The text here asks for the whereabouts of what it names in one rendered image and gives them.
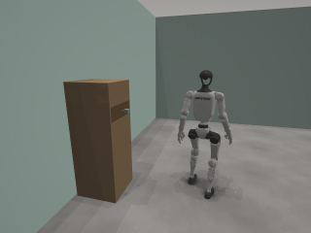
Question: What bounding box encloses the drawer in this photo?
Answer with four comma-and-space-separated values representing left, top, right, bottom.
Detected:
111, 100, 129, 123

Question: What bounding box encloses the cabinet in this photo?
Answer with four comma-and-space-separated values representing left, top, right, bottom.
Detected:
63, 79, 133, 204

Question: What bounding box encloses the left robot forearm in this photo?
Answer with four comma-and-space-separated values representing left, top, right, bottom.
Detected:
179, 112, 187, 131

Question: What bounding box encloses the right robot upper arm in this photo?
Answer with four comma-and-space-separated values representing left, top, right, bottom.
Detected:
214, 91, 225, 119

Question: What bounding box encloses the left robot hand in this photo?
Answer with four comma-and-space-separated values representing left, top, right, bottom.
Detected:
177, 130, 186, 144

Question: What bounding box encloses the robot right thigh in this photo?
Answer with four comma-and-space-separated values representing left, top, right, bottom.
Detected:
208, 131, 222, 168

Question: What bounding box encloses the left robot upper arm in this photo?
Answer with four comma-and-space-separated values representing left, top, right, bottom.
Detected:
181, 90, 195, 117

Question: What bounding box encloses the robot right foot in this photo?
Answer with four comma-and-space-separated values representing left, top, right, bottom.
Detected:
204, 187, 215, 199

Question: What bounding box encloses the right robot hand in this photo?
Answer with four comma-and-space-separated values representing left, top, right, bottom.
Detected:
224, 132, 233, 145

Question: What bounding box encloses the handle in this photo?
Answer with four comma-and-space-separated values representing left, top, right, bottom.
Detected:
121, 109, 130, 114

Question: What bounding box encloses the right robot forearm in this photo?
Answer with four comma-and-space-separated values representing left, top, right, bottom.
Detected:
221, 113, 232, 134

